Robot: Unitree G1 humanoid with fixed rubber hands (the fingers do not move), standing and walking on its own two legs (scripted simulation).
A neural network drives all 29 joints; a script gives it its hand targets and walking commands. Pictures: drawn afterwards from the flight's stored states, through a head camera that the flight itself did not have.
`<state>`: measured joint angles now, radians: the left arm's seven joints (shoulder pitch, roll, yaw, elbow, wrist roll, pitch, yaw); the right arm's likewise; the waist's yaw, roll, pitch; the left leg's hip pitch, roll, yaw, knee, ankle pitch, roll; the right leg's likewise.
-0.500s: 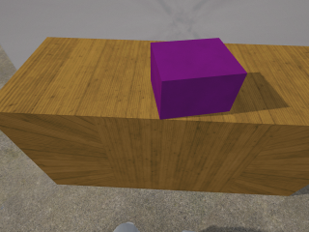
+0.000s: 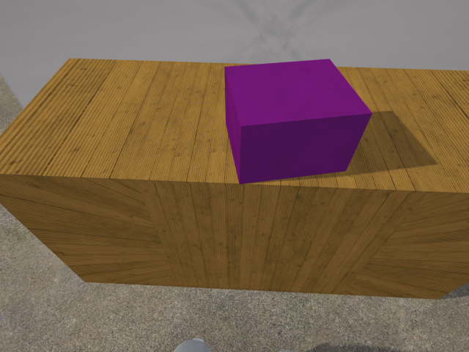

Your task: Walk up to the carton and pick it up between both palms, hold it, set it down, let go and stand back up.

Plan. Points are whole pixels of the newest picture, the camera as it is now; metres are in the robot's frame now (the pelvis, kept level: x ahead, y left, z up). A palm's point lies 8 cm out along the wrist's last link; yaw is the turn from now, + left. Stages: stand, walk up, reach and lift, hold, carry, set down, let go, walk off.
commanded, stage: walk up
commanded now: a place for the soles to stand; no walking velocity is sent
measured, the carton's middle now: (285, 119) +0.61 -0.09 +0.05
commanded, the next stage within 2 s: none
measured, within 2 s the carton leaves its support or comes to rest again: neither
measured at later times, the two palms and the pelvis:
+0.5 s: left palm out of the picture +0.08 +0.31 -0.09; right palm out of the picture +0.08 -0.30 -0.10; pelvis +0.01 +0.00 +0.00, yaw +0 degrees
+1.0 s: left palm out of the picture +0.09 +0.30 -0.09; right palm out of the picture +0.09 -0.31 -0.09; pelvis +0.02 -0.01 +0.00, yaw +0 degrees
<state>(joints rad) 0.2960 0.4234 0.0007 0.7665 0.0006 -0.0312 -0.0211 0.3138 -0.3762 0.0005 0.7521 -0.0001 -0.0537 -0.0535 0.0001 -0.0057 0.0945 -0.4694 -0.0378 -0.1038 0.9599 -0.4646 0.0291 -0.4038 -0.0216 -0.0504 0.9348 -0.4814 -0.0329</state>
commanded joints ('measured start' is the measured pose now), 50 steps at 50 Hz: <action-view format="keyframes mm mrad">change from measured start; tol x32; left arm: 1 -105 223 108 -99 9 -12 9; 50 -124 210 104 -115 16 4 24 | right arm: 1 165 -276 -115 53 -18 -66 -1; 50 177 -410 -143 22 -23 -62 -6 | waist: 1 -67 -36 -132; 50 -68 122 -109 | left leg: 1 270 29 -16 -328 166 76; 4 328 360 -758 -533 70 314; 10 -46 218 -441 -431 40 202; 14 -396 -40 40 182 -104 -9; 23 64 10 138 -232 95 35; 28 321 362 -755 -517 91 316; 37 -395 -64 62 144 -85 -8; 46 94 3 131 -233 100 37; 50 338 351 -739 -528 153 297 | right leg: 1 -82 -164 168 -126 333 -96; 4 -366 5 118 183 -254 8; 11 149 -12 86 -234 4 -31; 14 303 -389 653 -649 -43 -115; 25 -120 -117 96 12 367 -64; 28 -352 -2 125 181 -255 7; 34 75 -13 67 -207 23 -24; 38 279 -398 633 -631 -36 -150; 48 -171 -93 67 63 319 -50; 50 -355 10 91 175 -251 10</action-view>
